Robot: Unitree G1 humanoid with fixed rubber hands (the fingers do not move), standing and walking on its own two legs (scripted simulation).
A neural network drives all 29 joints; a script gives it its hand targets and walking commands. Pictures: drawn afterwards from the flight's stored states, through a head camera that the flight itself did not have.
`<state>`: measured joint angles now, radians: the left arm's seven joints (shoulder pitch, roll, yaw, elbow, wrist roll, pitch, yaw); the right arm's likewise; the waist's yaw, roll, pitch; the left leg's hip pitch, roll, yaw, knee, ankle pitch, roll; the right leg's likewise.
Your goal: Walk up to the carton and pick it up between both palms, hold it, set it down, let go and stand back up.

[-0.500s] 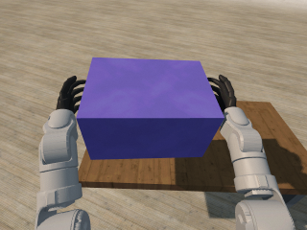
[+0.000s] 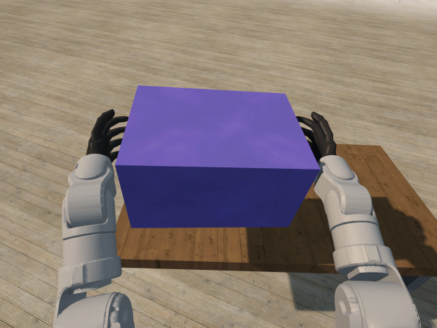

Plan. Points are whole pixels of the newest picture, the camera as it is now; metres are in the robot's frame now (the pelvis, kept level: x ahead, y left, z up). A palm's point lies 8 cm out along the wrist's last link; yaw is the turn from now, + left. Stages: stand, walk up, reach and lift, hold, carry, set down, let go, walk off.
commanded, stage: hold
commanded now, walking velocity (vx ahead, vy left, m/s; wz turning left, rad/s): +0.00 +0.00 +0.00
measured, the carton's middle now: (213, 156) +0.39 -0.01 +0.15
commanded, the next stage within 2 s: set down in 1.62 s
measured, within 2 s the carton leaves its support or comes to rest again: neither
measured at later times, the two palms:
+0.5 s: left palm (94, 155) +0.35 +0.19 +0.19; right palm (316, 151) +0.36 -0.20 +0.18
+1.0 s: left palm (92, 155) +0.34 +0.19 +0.20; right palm (317, 152) +0.35 -0.19 +0.19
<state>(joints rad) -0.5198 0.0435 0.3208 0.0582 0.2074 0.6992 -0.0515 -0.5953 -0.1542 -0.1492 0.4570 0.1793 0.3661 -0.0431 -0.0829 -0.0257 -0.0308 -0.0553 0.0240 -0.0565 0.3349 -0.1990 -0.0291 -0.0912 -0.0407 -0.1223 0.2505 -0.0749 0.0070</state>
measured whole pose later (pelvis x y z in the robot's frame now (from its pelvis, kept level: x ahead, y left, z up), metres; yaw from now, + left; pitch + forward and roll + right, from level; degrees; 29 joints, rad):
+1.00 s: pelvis +0.00 +0.00 +0.00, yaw +0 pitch -4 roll -1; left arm -0.51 0.07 0.33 0.03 0.19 0.68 -0.07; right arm -0.59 -0.14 -0.13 0.38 0.18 0.38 -0.08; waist -0.07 -0.01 -0.03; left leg -0.07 0.02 -0.06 0.34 -0.19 -0.03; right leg -0.10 -0.04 -0.13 0.25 -0.07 0.01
